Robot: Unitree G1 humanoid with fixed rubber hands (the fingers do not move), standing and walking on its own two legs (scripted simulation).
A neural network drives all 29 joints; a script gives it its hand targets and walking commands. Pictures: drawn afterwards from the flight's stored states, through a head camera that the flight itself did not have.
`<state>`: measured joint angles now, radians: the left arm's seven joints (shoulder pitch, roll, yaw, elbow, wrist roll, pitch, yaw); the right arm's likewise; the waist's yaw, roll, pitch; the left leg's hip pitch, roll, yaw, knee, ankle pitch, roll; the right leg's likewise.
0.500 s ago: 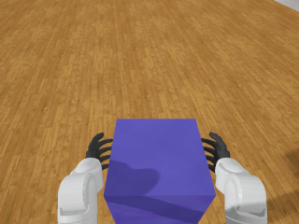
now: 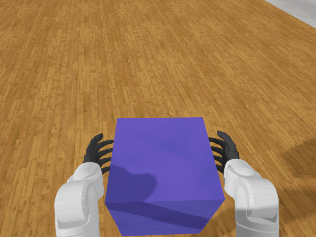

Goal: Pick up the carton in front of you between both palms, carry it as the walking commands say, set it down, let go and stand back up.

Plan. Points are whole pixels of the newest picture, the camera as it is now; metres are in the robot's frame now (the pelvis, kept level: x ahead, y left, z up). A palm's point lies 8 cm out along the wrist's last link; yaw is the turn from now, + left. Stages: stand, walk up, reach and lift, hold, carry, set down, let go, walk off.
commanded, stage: carry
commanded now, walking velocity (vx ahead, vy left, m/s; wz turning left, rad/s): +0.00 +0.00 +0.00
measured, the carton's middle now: (160, 179) +0.26 +0.00 +0.01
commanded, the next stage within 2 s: hold in 1.84 s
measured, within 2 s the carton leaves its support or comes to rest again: neither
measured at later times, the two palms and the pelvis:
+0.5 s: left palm (106, 141) +0.32 +0.14 +0.09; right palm (226, 140) +0.32 -0.16 +0.09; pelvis +0.08 -0.01 +0.00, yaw +0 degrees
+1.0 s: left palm (112, 151) +0.32 +0.13 +0.04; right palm (225, 151) +0.32 -0.17 +0.05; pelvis +0.05 -0.02 +0.00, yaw +0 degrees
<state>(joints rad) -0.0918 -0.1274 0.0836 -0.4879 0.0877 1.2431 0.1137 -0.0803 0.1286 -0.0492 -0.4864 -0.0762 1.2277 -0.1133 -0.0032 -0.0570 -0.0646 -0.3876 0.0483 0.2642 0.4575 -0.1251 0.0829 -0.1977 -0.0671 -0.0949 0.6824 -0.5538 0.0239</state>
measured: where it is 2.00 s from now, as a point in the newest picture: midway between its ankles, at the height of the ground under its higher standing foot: outside the picture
